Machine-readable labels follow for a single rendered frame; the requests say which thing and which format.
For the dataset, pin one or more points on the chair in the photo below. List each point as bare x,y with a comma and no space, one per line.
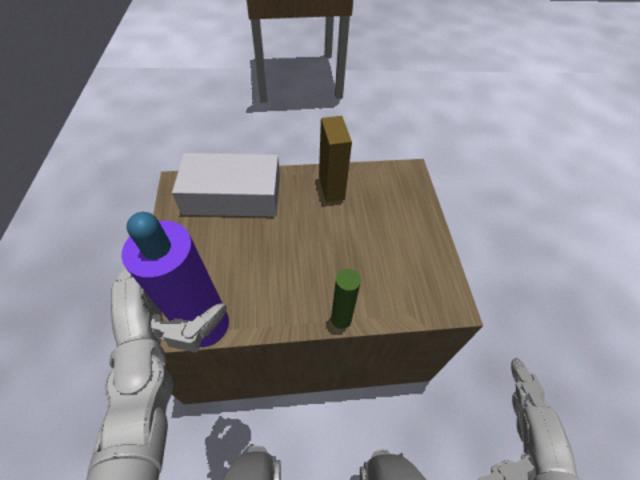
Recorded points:
272,9

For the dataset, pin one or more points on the left robot arm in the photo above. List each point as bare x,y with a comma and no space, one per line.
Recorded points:
132,437

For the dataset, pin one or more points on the left robot hand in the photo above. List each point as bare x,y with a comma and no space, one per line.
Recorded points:
135,316

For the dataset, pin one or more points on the right robot hand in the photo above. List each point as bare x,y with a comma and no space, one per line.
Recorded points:
546,446

